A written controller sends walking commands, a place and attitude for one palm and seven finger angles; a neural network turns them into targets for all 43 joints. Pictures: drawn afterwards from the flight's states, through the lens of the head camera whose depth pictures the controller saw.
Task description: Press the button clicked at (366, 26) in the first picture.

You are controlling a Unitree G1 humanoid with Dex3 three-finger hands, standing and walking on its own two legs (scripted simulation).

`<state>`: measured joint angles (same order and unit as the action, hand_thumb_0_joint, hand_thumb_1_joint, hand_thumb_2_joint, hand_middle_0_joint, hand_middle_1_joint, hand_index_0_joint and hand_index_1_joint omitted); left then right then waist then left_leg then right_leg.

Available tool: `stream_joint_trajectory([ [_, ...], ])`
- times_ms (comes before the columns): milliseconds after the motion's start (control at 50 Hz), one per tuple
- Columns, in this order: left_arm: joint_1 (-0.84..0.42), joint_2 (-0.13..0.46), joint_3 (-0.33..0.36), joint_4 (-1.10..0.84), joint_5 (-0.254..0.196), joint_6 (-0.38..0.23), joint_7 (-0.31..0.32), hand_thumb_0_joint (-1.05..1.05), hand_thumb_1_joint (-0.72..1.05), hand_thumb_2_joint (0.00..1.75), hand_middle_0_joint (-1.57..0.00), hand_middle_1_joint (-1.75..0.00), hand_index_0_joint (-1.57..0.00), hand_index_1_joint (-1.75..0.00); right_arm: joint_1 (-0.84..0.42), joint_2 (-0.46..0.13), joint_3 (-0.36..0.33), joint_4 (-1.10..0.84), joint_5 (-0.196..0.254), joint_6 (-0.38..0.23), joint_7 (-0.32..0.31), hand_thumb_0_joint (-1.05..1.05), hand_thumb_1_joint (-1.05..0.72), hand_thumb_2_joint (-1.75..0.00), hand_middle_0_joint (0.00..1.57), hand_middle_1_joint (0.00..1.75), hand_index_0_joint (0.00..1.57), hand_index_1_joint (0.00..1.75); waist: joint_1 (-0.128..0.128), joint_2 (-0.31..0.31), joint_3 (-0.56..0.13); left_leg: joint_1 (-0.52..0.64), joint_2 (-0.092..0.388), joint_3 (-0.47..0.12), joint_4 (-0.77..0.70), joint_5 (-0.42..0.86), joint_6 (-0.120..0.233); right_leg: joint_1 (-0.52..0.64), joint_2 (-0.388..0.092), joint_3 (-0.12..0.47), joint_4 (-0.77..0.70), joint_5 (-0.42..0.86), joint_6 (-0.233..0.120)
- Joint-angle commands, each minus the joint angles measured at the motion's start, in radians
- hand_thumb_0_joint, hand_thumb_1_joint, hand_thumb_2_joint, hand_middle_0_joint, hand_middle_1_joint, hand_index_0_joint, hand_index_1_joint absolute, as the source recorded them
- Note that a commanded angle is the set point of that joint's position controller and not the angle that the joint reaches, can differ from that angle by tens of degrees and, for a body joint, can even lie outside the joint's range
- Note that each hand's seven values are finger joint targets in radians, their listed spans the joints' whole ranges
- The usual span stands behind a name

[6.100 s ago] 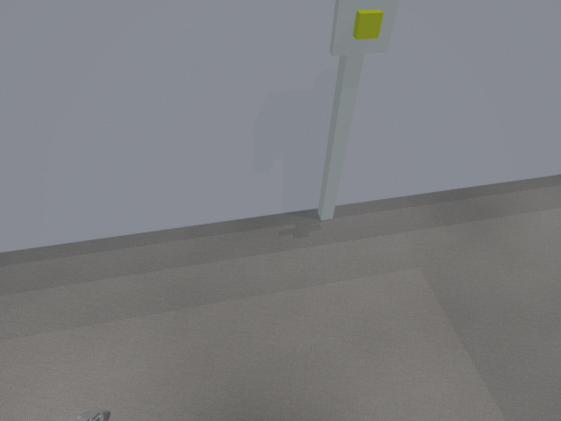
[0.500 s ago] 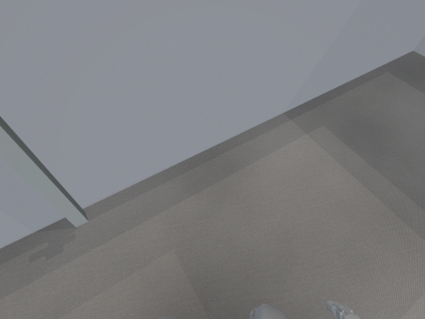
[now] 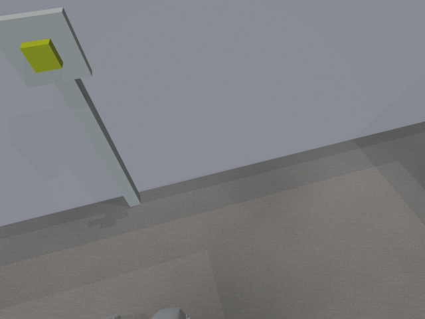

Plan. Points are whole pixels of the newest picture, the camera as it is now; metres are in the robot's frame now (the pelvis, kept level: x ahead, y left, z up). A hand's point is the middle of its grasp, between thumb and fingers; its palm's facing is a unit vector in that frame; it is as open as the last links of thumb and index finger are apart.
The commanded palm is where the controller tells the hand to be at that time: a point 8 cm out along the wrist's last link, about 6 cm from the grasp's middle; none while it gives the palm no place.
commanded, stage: turn to face it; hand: left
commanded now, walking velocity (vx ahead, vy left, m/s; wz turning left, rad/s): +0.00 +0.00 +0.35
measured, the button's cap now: (42, 55) +0.69 +0.48 +0.13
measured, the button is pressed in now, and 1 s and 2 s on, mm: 0 0 0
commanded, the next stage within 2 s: take the last steps up to it in 0.32 s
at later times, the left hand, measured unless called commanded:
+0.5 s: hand out of the picture +0.02 +0.23 -0.16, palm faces +0.18 -0.95 -0.27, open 7.4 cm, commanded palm none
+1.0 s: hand out of the picture -0.11 +0.20 -0.18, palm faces +0.38 -0.91 -0.15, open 7.4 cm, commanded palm none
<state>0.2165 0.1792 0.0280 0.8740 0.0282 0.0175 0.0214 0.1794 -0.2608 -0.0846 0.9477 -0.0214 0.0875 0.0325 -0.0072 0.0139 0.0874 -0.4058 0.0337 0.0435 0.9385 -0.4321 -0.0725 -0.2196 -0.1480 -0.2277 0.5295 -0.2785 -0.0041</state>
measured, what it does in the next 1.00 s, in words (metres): steps to the left: left foot, then right foot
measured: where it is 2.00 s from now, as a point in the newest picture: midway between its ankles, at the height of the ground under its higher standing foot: (186, 307)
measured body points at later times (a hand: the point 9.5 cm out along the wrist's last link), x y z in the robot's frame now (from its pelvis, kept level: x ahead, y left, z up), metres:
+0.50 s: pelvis -0.01 +0.02 -0.01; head +0.00 +0.00 +0.44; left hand +0.01 +0.28 -0.14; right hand +0.09 -0.21 -0.16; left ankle -0.01 +0.14 -0.74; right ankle +0.00 -0.09 -0.74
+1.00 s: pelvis +0.04 +0.09 -0.01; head +0.05 +0.11 +0.44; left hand -0.13 +0.25 -0.16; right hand +0.17 -0.12 -0.15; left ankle +0.07 +0.21 -0.74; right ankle +0.00 -0.09 -0.74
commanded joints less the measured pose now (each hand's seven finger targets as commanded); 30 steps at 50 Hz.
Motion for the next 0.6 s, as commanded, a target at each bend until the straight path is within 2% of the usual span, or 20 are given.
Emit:
stream_joint_trajectory([
  [0, 0.062, 0.26, 0.079, -0.023, 0.007, -0.015, 0.01, 0.0, 0.9, 0.9, -0.2, -0.3, -0.2, -0.3, -0.076, -0.031, 0.008, -0.105, 0.013, -0.046, -0.004, 0.0, -0.9, -0.9, 0.2, 0.3, 0.2, 0.3, 0.055, -0.243, -0.12, 0.026, -0.009, 0.056, -0.205, -0.022, 0.018, 0.124, -0.233, 0.146, -0.115, 0.435, -0.113],
  [40, 0.049, 0.252, 0.082, -0.012, -0.001, -0.01, 0.008, 0.0, 0.9, 0.9, -0.2, -0.3, -0.2, -0.3, -0.015, -0.044, 0.009, -0.085, 0.011, -0.057, -0.01, 0.0, -0.9, -0.9, 0.2, 0.3, 0.2, 0.3, 0.022, -0.215, -0.15, 0.14, -0.015, 0.072, -0.392, 0.109, 0.031, 0.098, -0.207, 0.1, -0.029, 0.416, -0.064],
  [60, 0.048, 0.238, 0.079, -0.01, -0.011, -0.004, 0.004, 0.0, 0.9, 0.9, -0.2, -0.3, -0.2, -0.3, 0.027, -0.073, 0.001, -0.073, 0.009, -0.065, -0.01, 0.0, -0.9, -0.9, 0.2, 0.3, 0.2, 0.3, -0.007, -0.141, -0.165, 0.267, 0.005, 0.054, -0.523, 0.241, 0.045, 0.011, -0.183, 0.068, 0.06, 0.34, -0.018],
  [80, 0.066, 0.185, 0.071, -0.028, -0.017, 0.003, -0.001, 0.0, 0.9, 0.9, -0.2, -0.3, -0.2, -0.3, 0.059, -0.164, -0.018, -0.074, 0.001, -0.074, -0.013, 0.0, -0.9, -0.9, 0.2, 0.3, 0.2, 0.3, -0.023, 0.115, -0.2, 0.417, 0.191, -0.19, -0.589, 0.42, 0.115, -0.186, -0.08, 0.028, 0.246, 0.062, 0.048],
  [100, 0.011, 0.127, 0.048, -0.072, -0.016, 0.006, -0.004, 0.0, 0.9, 0.9, -0.2, -0.3, -0.2, -0.3, 0.113, -0.241, -0.033, -0.068, 0.001, -0.07, -0.021, 0.0, -0.9, -0.9, 0.2, 0.3, 0.2, 0.3, -0.057, 0.3, -0.167, 0.408, 0.389, -0.397, -0.617, 0.73, 0.249, -0.348, 0.01, 0.058, 0.422, -0.382, 0.091],
  [120, -0.047, 0.145, 0.046, -0.072, -0.007, 0.017, 0.003, 0.0, 0.9, 0.9, -0.2, -0.3, -0.2, -0.3, 0.133, -0.223, -0.03, -0.043, -0.001, -0.07, -0.032, 0.0, -0.9, -0.9, 0.2, 0.3, 0.2, 0.3, -0.077, 0.217, -0.161, 0.329, 0.384, -0.375, -0.622, 0.616, 0.29, -0.323, 0.01, 0.15, 0.533, -0.373, 0.076],
  [140, -0.061, 0.132, 0.053, -0.053, -0.011, 0.021, 0.002, 0.0, 0.9, 0.9, -0.2, -0.3, -0.2, -0.3, 0.081, -0.206, -0.026, -0.049, -0.004, -0.069, -0.042, 0.0, -0.9, -0.9, 0.2, 0.3, 0.2, 0.3, -0.055, 0.242, -0.129, 0.284, 0.336, -0.346, -0.631, 0.513, 0.28, -0.351, 0.012, 0.182, 0.585, -0.31, 0.074],
  [160, -0.048, 0.144, 0.056, -0.031, -0.012, 0.021, -0.005, 0.0, 0.9, 0.9, -0.2, -0.3, -0.2, -0.3, 0.015, -0.167, -0.015, -0.062, -0.002, -0.069, -0.046, 0.0, -0.9, -0.9, 0.2, 0.3, 0.2, 0.3, -0.029, 0.203, -0.082, 0.236, 0.286, -0.282, -0.635, 0.477, 0.257, -0.341, 0.007, 0.197, 0.596, -0.231, 0.072],
  [180, -0.01, 0.141, 0.056, -0.005, -0.009, 0.018, -0.011, 0.0, 0.9, 0.9, -0.2, -0.3, -0.2, -0.3, -0.023, -0.141, -0.002, -0.069, -0.002, -0.075, -0.048, 0.0, -0.9, -0.9, 0.2, 0.3, 0.2, 0.3, -0.003, 0.167, -0.09, 0.226, 0.25, -0.233, -0.627, 0.491, 0.235, -0.317, 0.012, 0.194, 0.59, -0.179, 0.074],
  [220, 0.026, 0.132, 0.051, 0.022, -0.011, 0.018, -0.012, 0.0, 0.9, 0.9, -0.2, -0.3, -0.2, -0.3, -0.028, -0.129, 0.003, -0.065, 0.001, -0.081, -0.05, 0.0, -0.9, -0.9, 0.2, 0.3, 0.2, 0.3, 0.005, 0.135, -0.098, 0.256, 0.215, -0.181, -0.621, 0.572, 0.225, -0.285, 0.029, 0.181, 0.544, -0.146, 0.082],
  [300, 0.002, 0.116, 0.042, 0.019, -0.015, 0.018, -0.006, 0.0, 0.9, 0.9, -0.2, -0.3, -0.2, -0.3, 0.022, -0.128, 0.001, -0.041, 0.0, -0.078, -0.052, 0.0, -0.9, -0.9, 0.2, 0.3, 0.2, 0.3, -0.017, 0.096, -0.105, 0.298, 0.225, -0.217, -0.613, 0.615, 0.247, -0.244, 0.058, 0.178, 0.407, -0.178, 0.084],
  [380, 0.009, 0.102, 0.036, 0.021, -0.018, 0.009, -0.001, 0.0, 0.9, 0.9, -0.2, -0.3, -0.2, -0.3, 0.017, -0.127, -0.003, -0.03, -0.002, -0.071, -0.048, 0.0, -0.9, -0.9, 0.2, 0.3, 0.2, 0.3, -0.017, 0.13, -0.112, 0.269, 0.22, -0.249, -0.593, 0.61, 0.247, -0.149, 0.085, 0.166, 0.241, -0.175, 0.074],
  [420, 0.062, 0.085, 0.031, 0.044, -0.02, -0.001, 0.002, 0.0, 0.9, 0.9, -0.2, -0.3, -0.2, -0.3, 0.005, -0.115, -0.001, -0.024, -0.002, -0.072, -0.048, 0.0, -0.9, -0.9, 0.2, 0.3, 0.2, 0.3, 0.008, 0.139, -0.139, 0.249, 0.197, -0.245, -0.567, 0.555, 0.229, -0.06, 0.1, 0.157, 0.105, -0.097, 0.067],
  [440, 0.109, 0.085, 0.03, 0.062, -0.018, -0.01, 0.001, 0.0, 0.9, 0.9, -0.2, -0.3, -0.2, -0.3, 0.001, -0.106, 0.003, -0.022, 0.002, -0.072, -0.046, 0.0, -0.9, -0.9, 0.2, 0.3, 0.2, 0.3, 0.029, 0.123, -0.152, 0.207, 0.172, -0.231, -0.54, 0.434, 0.205, 0.028, 0.102, 0.145, -0.013, -0.019, 0.067],
  [460, 0.145, 0.104, 0.033, 0.08, -0.011, -0.022, 0.001, 0.0, 0.9, 0.9, -0.2, -0.3, -0.2, -0.3, 0.004, -0.077, 0.008, -0.019, 0.007, -0.074, -0.043, 0.0, -0.9, -0.9, 0.2, 0.3, 0.2, 0.3, 0.047, 0.042, -0.15, 0.126, 0.119, -0.199, -0.481, 0.249, 0.162, 0.137, 0.077, 0.162, -0.151, 0.033, 0.062],
  [480, 0.17, 0.179, 0.046, 0.086, 0.004, -0.034, 0.006, 0.0, 0.9, 0.9, -0.2, -0.3, -0.2, -0.3, 0.019, -0.016, 0.015, -0.026, 0.018, -0.076, -0.035, 0.0, -0.9, -0.9, 0.2, 0.3, 0.2, 0.3, 0.056, -0.166, -0.132, -0.075, 0.006, -0.094, -0.295, 0.012, 0.1, 0.256, -0.11, 0.387, -0.274, -0.119, 0.004],
  [500, 0.196, 0.253, 0.061, 0.076, 0.006, -0.029, 0.005, 0.0, 0.9, 0.9, -0.2, -0.3, -0.2, -0.3, -0.04, -0.005, 0.019, -0.069, 0.007, -0.07, -0.028, 0.0, -0.9, -0.9, 0.2, 0.3, 0.2, 0.3, 0.095, -0.318, -0.027, -0.217, -0.064, -0.04, -0.092, -0.16, 0.061, 0.171, -0.301, 0.626, -0.393, -0.297, -0.1],
  [520, 0.192, 0.234, 0.062, 0.074, -0.005, -0.037, 0.007, 0.0, 0.9, 0.9, -0.2, -0.3, -0.2, -0.3, -0.06, -0.061, 0.003, -0.062, -0.007, -0.059, -0.024, 0.0, -0.9, -0.9, 0.2, 0.3, 0.2, 0.3, 0.095, -0.325, 0.026, -0.231, -0.014, -0.118, 0.032, -0.098, 0.068, 0.042, -0.308, 0.664, -0.453, -0.432, -0.116],
  [540, 0.16, 0.203, 0.056, 0.073, -0.005, -0.045, 0.007, 0.0, 0.9, 0.9, -0.2, -0.3, -0.2, -0.3, -0.055, -0.061, -0.003, -0.051, -0.008, -0.059, -0.016, 0.0, -0.9, -0.9, 0.2, 0.3, 0.2, 0.3, 0.066, -0.249, 0.072, -0.243, -0.002, -0.121, 0.119, -0.013, 0.071, -0.006, -0.286, 0.649, -0.472, -0.463, -0.113],
  [580, 0.101, 0.146, 0.043, 0.073, -0.006, -0.062, 0.005, 0.0, 0.9, 0.9, -0.2, -0.3, -0.2, -0.3, 0.022, -0.038, -0.007, 0.003, -0.012, -0.062, -0.001, 0.0, -0.9, -0.9, 0.2, 0.3, 0.2, 0.3, 0.013, -0.129, 0.051, -0.219, 0.025, -0.091, 0.175, 0.127, 0.057, 0.015, -0.199, 0.435, -0.414, -0.273, -0.071],
])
